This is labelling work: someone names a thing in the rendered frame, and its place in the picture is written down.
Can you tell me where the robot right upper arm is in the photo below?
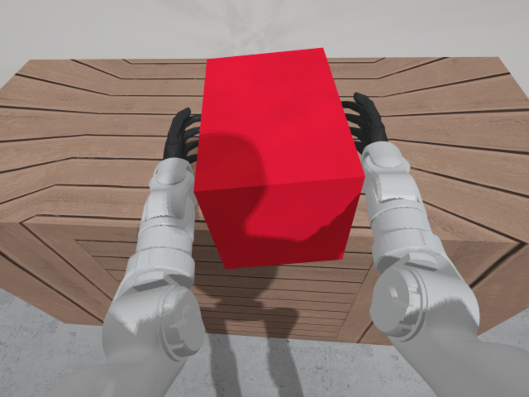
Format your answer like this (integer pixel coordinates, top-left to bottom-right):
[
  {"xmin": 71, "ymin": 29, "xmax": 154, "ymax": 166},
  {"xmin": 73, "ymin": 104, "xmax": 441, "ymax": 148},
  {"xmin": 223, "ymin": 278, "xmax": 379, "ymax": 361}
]
[{"xmin": 369, "ymin": 265, "xmax": 529, "ymax": 397}]

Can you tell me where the robot right forearm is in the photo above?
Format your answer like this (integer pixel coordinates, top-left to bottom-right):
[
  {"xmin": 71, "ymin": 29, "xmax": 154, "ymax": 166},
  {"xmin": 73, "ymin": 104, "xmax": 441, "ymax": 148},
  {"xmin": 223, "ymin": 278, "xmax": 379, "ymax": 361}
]
[{"xmin": 360, "ymin": 141, "xmax": 464, "ymax": 281}]

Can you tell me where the robot left upper arm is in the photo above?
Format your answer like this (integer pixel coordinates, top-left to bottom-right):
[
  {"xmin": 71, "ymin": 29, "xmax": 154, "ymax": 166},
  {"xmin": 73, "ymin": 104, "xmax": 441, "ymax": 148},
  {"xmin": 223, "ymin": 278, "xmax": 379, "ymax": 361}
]
[{"xmin": 41, "ymin": 285, "xmax": 205, "ymax": 397}]

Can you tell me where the right robot hand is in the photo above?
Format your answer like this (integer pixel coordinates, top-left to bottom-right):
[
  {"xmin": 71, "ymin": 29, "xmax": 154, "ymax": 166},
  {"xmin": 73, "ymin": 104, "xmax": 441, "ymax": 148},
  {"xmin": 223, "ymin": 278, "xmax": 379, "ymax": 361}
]
[{"xmin": 341, "ymin": 93, "xmax": 388, "ymax": 155}]

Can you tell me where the left robot hand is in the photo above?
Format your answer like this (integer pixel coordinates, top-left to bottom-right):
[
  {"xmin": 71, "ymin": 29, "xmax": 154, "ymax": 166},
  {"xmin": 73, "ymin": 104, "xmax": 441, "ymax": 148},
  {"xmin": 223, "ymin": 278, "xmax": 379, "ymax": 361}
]
[{"xmin": 163, "ymin": 108, "xmax": 202, "ymax": 164}]

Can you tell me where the pedestal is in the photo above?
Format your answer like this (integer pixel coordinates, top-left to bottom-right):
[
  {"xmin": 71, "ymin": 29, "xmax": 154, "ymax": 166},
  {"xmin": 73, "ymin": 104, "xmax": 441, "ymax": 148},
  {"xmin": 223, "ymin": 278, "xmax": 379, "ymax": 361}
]
[{"xmin": 0, "ymin": 57, "xmax": 529, "ymax": 346}]

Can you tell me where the robot left forearm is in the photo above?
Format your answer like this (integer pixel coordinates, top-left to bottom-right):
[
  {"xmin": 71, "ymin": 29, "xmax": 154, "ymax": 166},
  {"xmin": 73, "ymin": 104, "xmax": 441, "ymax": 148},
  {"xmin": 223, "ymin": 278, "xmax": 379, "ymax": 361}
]
[{"xmin": 102, "ymin": 158, "xmax": 198, "ymax": 355}]

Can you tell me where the carton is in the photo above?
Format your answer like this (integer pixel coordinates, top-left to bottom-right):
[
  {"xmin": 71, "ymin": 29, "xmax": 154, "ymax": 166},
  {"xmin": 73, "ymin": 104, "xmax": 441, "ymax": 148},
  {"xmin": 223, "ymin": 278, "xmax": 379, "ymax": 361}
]
[{"xmin": 193, "ymin": 48, "xmax": 365, "ymax": 269}]

